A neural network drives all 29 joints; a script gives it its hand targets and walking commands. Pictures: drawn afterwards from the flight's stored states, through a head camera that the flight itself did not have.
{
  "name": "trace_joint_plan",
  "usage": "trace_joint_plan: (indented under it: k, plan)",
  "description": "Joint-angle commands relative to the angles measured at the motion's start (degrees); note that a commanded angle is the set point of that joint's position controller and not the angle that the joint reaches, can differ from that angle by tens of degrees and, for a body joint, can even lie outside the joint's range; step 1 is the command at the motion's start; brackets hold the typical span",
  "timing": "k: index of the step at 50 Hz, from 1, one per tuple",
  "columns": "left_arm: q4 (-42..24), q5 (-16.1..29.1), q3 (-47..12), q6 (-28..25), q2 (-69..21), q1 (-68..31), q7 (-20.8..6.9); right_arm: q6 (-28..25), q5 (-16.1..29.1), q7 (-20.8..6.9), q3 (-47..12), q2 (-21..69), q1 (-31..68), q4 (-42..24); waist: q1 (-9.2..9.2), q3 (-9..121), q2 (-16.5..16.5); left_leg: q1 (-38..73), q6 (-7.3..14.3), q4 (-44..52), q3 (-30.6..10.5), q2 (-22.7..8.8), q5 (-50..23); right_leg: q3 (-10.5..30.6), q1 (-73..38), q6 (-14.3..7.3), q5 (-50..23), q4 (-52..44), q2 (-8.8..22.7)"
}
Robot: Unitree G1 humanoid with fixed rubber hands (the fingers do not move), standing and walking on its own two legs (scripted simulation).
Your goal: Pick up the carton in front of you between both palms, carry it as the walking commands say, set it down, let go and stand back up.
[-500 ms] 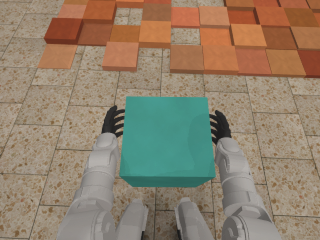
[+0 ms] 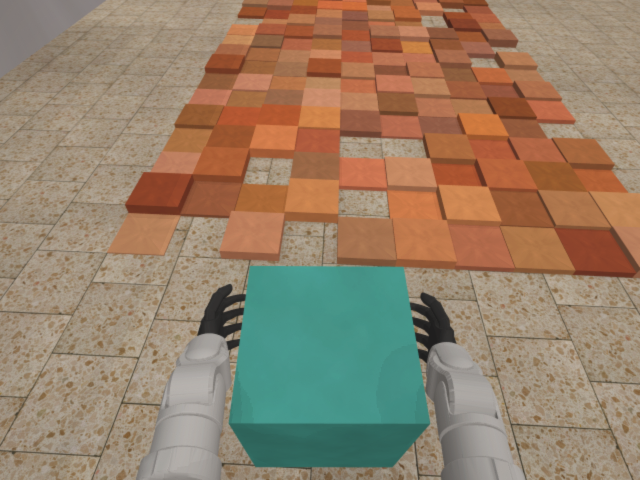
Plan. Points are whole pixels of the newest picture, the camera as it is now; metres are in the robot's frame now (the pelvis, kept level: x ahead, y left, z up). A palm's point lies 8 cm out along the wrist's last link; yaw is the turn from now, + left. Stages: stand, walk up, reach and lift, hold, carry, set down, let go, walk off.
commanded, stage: reach and lift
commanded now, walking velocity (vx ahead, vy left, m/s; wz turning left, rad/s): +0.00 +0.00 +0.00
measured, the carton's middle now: (325, 372) +0.29 +0.00 -0.07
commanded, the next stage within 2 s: hold in 1.10 s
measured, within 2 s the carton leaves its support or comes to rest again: neither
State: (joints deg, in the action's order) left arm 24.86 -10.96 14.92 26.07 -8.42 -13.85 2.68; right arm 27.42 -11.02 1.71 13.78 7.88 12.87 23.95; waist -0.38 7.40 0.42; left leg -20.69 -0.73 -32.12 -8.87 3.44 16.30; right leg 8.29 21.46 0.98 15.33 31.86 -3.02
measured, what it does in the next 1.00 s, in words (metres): stands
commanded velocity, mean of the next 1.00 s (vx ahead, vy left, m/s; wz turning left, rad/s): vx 0.00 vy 0.00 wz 0.00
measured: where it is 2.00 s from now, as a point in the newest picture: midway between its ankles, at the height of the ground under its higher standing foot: outside the picture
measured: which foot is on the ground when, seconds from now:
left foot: down 0.00-1.00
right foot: down 0.00-1.00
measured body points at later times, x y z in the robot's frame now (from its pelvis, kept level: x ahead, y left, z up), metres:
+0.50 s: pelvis -0.02 +0.00 +0.01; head -0.04 +0.00 +0.46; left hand +0.30 +0.15 +0.03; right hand +0.29 -0.15 +0.02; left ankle +0.00 +0.13 -0.73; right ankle +0.01 -0.13 -0.73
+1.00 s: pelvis +0.00 +0.00 +0.01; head -0.03 +0.00 +0.46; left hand +0.30 +0.15 +0.04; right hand +0.30 -0.15 +0.04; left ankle +0.00 +0.13 -0.73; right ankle +0.01 -0.13 -0.73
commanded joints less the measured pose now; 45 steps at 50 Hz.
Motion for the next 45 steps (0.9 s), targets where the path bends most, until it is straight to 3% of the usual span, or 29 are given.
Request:
trace_joint_plan:
  k: [1,6,11,20,45]
  plan:
    - [-0.4,9.6,-35.0,3.7,-57.3,-24.3,-15.2,2.2,10.2,-14.1,-35.1,55.6,27.8,-3.8,0.12,12.9,-0.2,10.1,-0.4,7.3,3.6,2.0,-18.4,-3.4,-14.5,-0.1,-18.4,-6.5,-2.2]
    - [0.4,7.6,-30.6,7.5,-55.3,-24.9,-16.2,6.0,8.1,-14.7,-30.6,54.3,28.2,-2.9,0.02,3.9,-0.4,10.1,0.0,10.7,4.1,1.7,-9.8,-4.0,-14.5,-0.3,-9.8,-9.9,-2.1]
    - [1.9,6.5,-27.8,7.7,-55.7,-31.0,-17.3,6.3,6.9,-15.7,-27.7,55.1,33.8,-1.1,-0.16,2.4,-0.2,9.0,0.5,10.7,4.7,1.5,-3.6,-4.7,-13.8,-0.7,-3.7,-9.8,-1.9]
    - [1.1,7.1,-29.0,7.5,-57.0,-35.3,-17.6,6.1,7.7,-16.2,-29.4,56.5,38.6,-2.2,0.27,7.3,-0.2,10.9,0.4,10.4,5.2,1.7,-4.3,-5.0,-15.9,-0.4,-4.4,-9.3,-1.8]
    - [-8.1,9.1,-32.3,11.0,-54.6,-25.1,-16.6,9.5,9.8,-15.3,-32.3,53.9,28.2,-10.9,0.18,7.4,-0.1,17.6,-0.6,12.9,4.5,2.3,-18.8,-4.3,-21.5,0.3,-18.5,-12.1,-2.7]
